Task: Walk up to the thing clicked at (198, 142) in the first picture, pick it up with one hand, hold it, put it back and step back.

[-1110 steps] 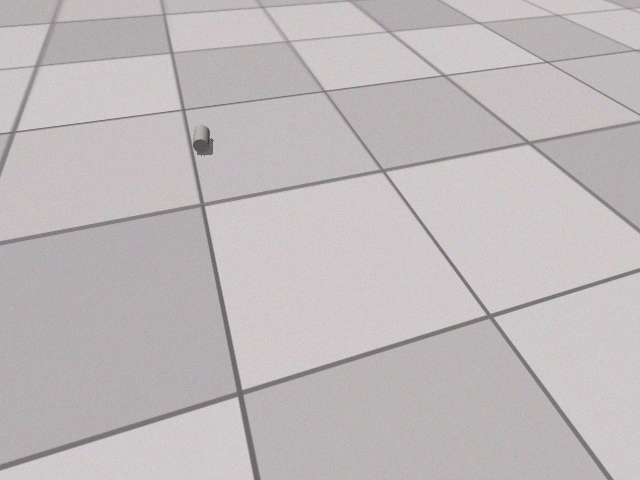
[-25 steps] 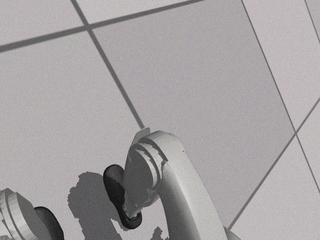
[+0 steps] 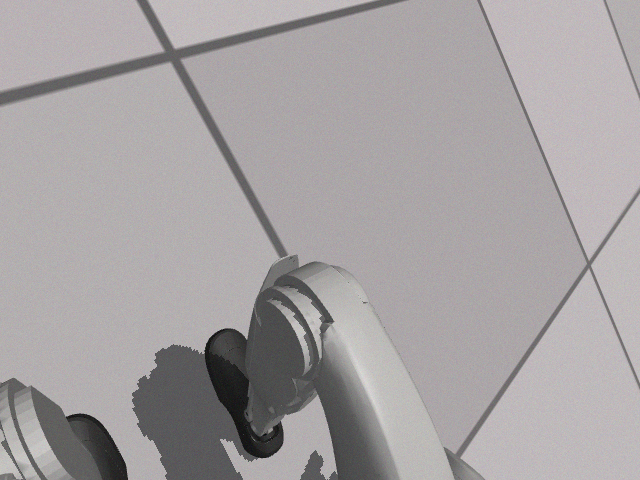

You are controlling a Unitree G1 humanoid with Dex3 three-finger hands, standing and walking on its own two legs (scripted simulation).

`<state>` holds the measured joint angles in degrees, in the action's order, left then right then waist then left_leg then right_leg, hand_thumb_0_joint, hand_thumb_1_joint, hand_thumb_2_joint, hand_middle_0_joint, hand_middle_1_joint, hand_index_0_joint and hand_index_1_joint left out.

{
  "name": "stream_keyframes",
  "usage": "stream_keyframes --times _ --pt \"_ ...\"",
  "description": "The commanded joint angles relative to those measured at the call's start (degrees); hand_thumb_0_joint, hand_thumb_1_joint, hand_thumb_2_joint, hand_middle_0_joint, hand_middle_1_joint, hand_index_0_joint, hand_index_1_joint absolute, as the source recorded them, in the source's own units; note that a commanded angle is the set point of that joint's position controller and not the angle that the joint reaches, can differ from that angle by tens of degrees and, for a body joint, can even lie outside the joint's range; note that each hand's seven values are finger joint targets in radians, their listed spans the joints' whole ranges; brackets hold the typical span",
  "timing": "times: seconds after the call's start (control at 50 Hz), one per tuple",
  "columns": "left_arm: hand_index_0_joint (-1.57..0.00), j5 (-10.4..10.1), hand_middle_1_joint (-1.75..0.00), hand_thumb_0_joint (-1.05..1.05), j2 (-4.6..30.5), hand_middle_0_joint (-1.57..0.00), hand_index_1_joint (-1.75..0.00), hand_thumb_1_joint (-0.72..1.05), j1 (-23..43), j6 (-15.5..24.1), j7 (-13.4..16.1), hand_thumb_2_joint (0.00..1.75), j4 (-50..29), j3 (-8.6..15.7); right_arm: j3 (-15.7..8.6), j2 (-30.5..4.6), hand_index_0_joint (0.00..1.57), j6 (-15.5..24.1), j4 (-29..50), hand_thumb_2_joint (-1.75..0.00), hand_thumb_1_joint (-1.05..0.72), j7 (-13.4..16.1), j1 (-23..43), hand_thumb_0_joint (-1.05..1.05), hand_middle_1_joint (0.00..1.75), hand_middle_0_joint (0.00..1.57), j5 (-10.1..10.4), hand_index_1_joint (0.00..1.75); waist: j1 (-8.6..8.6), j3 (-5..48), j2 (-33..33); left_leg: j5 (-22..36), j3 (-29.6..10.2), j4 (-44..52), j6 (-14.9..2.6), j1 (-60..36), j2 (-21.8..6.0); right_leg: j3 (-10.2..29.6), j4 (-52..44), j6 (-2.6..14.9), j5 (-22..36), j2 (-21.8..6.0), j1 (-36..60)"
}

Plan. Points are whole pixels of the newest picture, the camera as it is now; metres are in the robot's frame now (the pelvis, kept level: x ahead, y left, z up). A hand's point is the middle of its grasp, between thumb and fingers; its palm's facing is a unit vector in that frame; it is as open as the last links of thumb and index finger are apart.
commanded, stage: close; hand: left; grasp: from above
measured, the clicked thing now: out of the picture +0.49 +0.31 -0.27
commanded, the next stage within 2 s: settle in 0.22 s
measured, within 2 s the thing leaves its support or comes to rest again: leaves its support in 0.64 s
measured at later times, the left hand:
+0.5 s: hand out of the picture +0.47 +0.33 -0.24, palm faces -0.44 -0.14 -0.89, open 11.0 cm
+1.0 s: hand out of the picture +0.46 +0.34 -0.16, palm faces -0.44 -0.10 -0.89, open 10.9 cm
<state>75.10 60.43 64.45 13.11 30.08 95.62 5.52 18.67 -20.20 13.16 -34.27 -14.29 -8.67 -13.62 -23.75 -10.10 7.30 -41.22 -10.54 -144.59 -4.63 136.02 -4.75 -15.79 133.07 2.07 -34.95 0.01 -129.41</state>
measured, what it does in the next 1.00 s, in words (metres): stands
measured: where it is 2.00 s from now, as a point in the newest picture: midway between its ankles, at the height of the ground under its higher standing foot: (188, 459)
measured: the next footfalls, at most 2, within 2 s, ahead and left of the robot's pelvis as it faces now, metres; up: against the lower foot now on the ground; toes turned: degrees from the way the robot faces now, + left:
none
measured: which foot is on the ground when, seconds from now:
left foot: down 0.00-1.00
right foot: down 0.00-1.00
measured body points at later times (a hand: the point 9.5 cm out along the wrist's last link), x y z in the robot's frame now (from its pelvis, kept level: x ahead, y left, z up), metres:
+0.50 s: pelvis +0.00 +0.00 +0.00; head +0.29 +0.13 +0.32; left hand +0.49 +0.33 -0.19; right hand +0.04 -0.24 -0.05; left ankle +0.06 +0.11 -0.28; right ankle +0.12 -0.09 -0.28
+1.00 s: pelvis +0.00 +0.00 +0.02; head +0.25 +0.11 +0.38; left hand +0.48 +0.34 -0.11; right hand +0.06 -0.27 -0.06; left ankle +0.06 +0.11 -0.28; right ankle +0.12 -0.09 -0.28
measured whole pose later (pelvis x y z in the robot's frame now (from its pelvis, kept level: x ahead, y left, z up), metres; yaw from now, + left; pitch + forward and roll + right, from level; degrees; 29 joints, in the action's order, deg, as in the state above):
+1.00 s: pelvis +0.00 +0.00 +0.02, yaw +4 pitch +34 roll -11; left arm 71.7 49.2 57.6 10.1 17.8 79.1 5.4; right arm 8.3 -19.1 6.5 -36.9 -13.8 -11.7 -8.9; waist -18.3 -1.1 0.8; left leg -40.0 -6.2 -139.3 -4.5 134.7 -3.6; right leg -12.0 131.0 2.4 -35.9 -1.1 -129.6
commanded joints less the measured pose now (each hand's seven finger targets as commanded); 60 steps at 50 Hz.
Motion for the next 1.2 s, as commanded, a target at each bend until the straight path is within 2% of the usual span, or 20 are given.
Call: stream_keyframes --times 0.0,0.08,0.12,0.16,0.3,0.32,0.38,0.42,0.48,0.54,0.6,0.7,0.74,0.82,0.84,0.88,0.96,1.04,1.16,1.18 --pt "-0.69 -0.39 -0.74 0.00 12.73 -0.70 -0.74 0.29 12.34 -0.05 1.72 0.81 -4.72 1.06 -5.60 -18.14 0.20 -0.24 -0.73 -0.90 -0.90 0.41 -12.47 0.00 0.30 0.20 0.31 0.30 -2.65 36.88 -31.51 14.81 -0.83 14.92 3.95 -30.33 0.52 0.83 -9.57 -0.78 13.41 3.98 20.38" --pt "-0.72 -1.30 -0.75 0.00 12.63 -0.73 -0.75 0.33 13.81 0.07 1.60 0.83 -5.47 0.53 -5.47 -18.65 0.20 -0.18 -1.42 -0.90 -0.90 0.57 -12.37 0.00 0.30 0.20 0.36 0.30 -3.26 35.44 -30.55 13.30 -0.26 14.41 3.41 -27.66 0.86 0.78 -10.64 -0.80 12.55 4.10 20.37" --pt "-0.75 -0.77 -0.73 0.00 14.98 -0.76 -0.75 0.36 12.39 0.01 1.71 0.85 -6.70 1.83 -5.58 -18.37 0.20 -0.51 -1.13 -0.90 -0.90 0.87 -12.16 0.00 0.30 0.20 0.62 0.30 -1.35 38.12 -31.36 13.99 -0.11 14.69 3.54 -28.95 0.73 1.13 -10.50 -0.67 13.14 4.22 22.01" --pt "-0.80 -0.75 -0.72 0.00 12.64 -0.81 -0.73 0.43 12.31 0.08 1.29 0.84 -5.75 1.27 -5.61 -17.98 0.20 -0.46 -1.06 -0.90 -0.89 0.62 -12.80 0.00 0.30 0.20 0.43 0.30 -2.71 36.27 -30.93 14.27 -0.41 14.85 3.72 -28.64 0.63 0.89 -10.03 -0.80 12.98 3.85 20.67" --pt "-0.89 -1.26 -0.72 0.00 12.27 -0.90 -0.73 0.54 10.69 0.08 1.30 0.84 -4.19 0.61 -5.52 -18.12 0.20 -0.63 -0.98 -0.90 -0.90 0.97 -12.01 0.00 0.30 0.20 0.55 0.30 -2.25 35.29 -30.43 13.18 -0.05 14.76 3.47 -27.42 0.82 0.78 -10.65 -0.78 12.21 4.43 21.19" --pt "-0.89 -1.12 -0.74 0.00 12.13 -0.88 -0.74 0.47 12.57 0.16 1.13 0.83 -4.59 0.18 -5.32 -18.22 0.20 -0.44 -0.48 -0.90 -0.91 0.92 -12.36 0.00 0.30 0.20 0.38 0.30 -3.07 34.49 -29.12 12.41 -0.33 14.50 3.32 -27.23 0.88 0.77 -10.56 -0.90 11.61 3.95 20.13" --pt "-0.89 -1.25 -0.67 0.00 14.23 -0.90 -0.69 0.45 12.40 -0.16 0.88 0.84 -7.05 1.82 -6.01 -18.21 0.20 -0.71 -0.80 -0.91 -0.91 1.09 -12.13 0.00 0.30 0.20 0.84 0.30 -1.15 38.65 -31.89 13.71 -0.38 15.20 3.71 -29.51 0.79 1.13 -10.29 -0.60 12.51 3.93 21.17" --pt "-0.91 -1.32 -0.68 0.00 12.99 -0.92 -0.70 0.48 11.87 -0.63 0.60 0.85 -6.77 1.49 -6.02 -17.97 0.20 -0.81 -0.74 -0.91 -0.91 0.84 -12.27 0.00 0.30 0.20 0.60 0.30 -1.42 38.42 -32.08 14.70 -0.63 15.20 3.95 -30.16 0.62 1.09 -9.75 -0.56 13.19 3.97 20.68" --pt "-0.95 -1.54 -0.67 0.00 15.36 -0.96 -0.69 0.54 13.58 -0.65 0.58 0.84 -11.98 3.94 -7.14 -17.95 0.20 -1.33 -1.37 -0.91 -0.91 0.92 -13.38 0.00 0.30 0.20 0.84 0.30 -0.30 42.27 -35.48 16.95 0.34 15.38 4.03 -31.83 0.91 1.37 -10.20 -0.29 14.88 3.94 22.90" --pt "-0.97 -1.63 -0.65 0.00 14.00 -0.99 -0.67 0.57 13.34 -0.86 -0.53 0.84 -13.77 4.06 -8.12 -17.49 0.20 -1.51 -1.42 -0.91 -0.91 0.56 -13.88 0.00 0.30 0.20 1.02 0.30 -0.85 41.47 -35.28 18.33 0.97 14.46 3.86 -32.15 1.05 1.74 -10.11 -0.36 15.80 3.99 21.93" --pt "-0.98 -1.86 -0.63 0.00 13.93 -1.00 -0.65 0.58 13.03 -0.85 -1.29 0.84 -18.48 5.75 -9.46 -17.35 0.20 -1.91 -1.98 -0.91 -0.91 0.35 -14.90 0.00 0.30 0.20 1.15 0.30 0.09 43.99 -36.87 20.90 1.29 14.61 4.20 -34.97 1.21 1.84 -10.36 -0.07 16.54 3.58 21.60" --pt "-0.98 -3.59 -0.63 0.00 9.20 -1.00 -0.65 0.59 11.69 -1.29 -3.76 0.83 -25.12 4.44 -12.26 -16.42 0.20 -3.02 -2.72 -0.91 -0.91 -0.14 -15.61 0.00 0.30 0.20 2.52 0.30 1.93 48.82 -38.68 21.68 1.74 15.86 4.41 -37.56 1.46 2.40 -10.56 0.27 16.72 3.28 20.68" --pt "-1.01 -4.10 -0.62 0.00 7.03 -1.03 -0.65 0.62 11.24 -1.66 -5.12 0.85 -24.56 3.41 -13.16 -15.83 0.20 -3.68 -3.43 -0.91 -0.91 -0.20 -16.00 0.00 0.30 0.20 3.18 0.30 1.93 47.44 -36.08 17.35 2.65 16.25 3.55 -33.31 1.82 3.01 -11.76 0.22 14.49 3.40 20.22" --pt "-1.05 -4.50 -0.62 0.00 2.78 -1.07 -0.64 0.68 11.21 -2.50 -7.46 0.84 -25.65 1.64 -15.49 -16.48 0.20 -5.15 -3.62 -0.91 -0.91 0.12 -16.74 0.00 0.30 0.20 4.16 0.30 2.36 47.14 -34.30 16.42 2.59 18.41 3.59 -33.33 2.22 3.32 -12.20 0.43 13.46 2.91 18.33" --pt "-1.04 -4.34 -0.62 0.00 3.79 -1.06 -0.64 0.66 9.12 -2.85 -8.16 0.84 -23.94 2.34 -14.70 -15.15 0.20 -5.37 -3.67 -0.91 -0.91 0.11 -16.85 0.00 0.30 0.20 4.53 0.30 3.33 46.28 -32.38 15.92 2.42 19.00 3.43 -32.90 2.32 3.58 -12.16 0.47 12.80 2.89 17.70" --pt "-1.05 -4.28 -0.60 0.00 1.63 -1.07 -0.63 0.67 10.71 -2.78 -9.37 0.83 -24.99 1.35 -15.41 -15.40 0.20 -6.14 -3.45 -0.91 -0.91 0.54 -17.06 0.00 0.30 0.20 4.79 0.30 2.58 45.45 -31.41 14.93 2.42 19.46 3.38 -32.61 2.61 3.72 -12.82 0.70 11.81 2.53 16.37" --pt "-1.11 -4.50 -0.60 0.00 1.43 -1.15 -0.64 0.74 12.87 -2.48 -10.77 0.87 -26.59 1.09 -16.58 -15.02 0.20 -7.52 -3.32 -0.91 -0.91 1.38 -16.86 0.00 0.30 0.20 5.34 0.30 3.55 48.89 -29.88 13.63 4.03 20.39 2.84 -31.44 3.02 4.80 -13.87 0.38 11.96 2.72 20.80" --pt "-1.12 -3.48 -0.59 0.00 3.48 -1.15 -0.63 0.75 13.49 -2.08 -12.08 0.85 -25.96 2.04 -16.51 -14.58 0.20 -8.58 -2.84 -0.91 -0.91 2.37 -16.87 0.00 0.30 0.20 5.75 0.30 3.60 46.67 -27.66 11.38 4.41 21.42 2.63 -29.89 3.59 5.35 -15.12 0.80 9.00 2.38 19.56" --pt "-1.12 -3.83 -0.60 0.00 1.44 -1.15 -0.63 0.76 16.15 -0.88 -13.19 0.84 -29.10 -0.37 -16.98 -12.81 0.20 -9.17 -2.07 -0.90 -0.91 3.94 -15.52 0.00 0.30 0.20 6.02 0.30 4.91 50.68 -28.94 10.70 6.17 22.67 2.59 -31.61 3.85 6.72 -16.73 0.64 8.45 2.51 23.01" --pt "-1.11 -3.48 -0.61 0.00 3.88 -1.14 -0.63 0.75 14.27 -1.17 -12.86 0.85 -27.69 1.49 -17.42 -13.21 0.20 -9.38 -2.74 -0.90 -0.91 4.25 -16.45 0.00 0.30 0.20 6.09 0.30 5.30 51.99 -27.66 11.85 6.28 22.61 2.45 -32.28 3.91 6.75 -17.16 0.39 9.54 2.47 24.16"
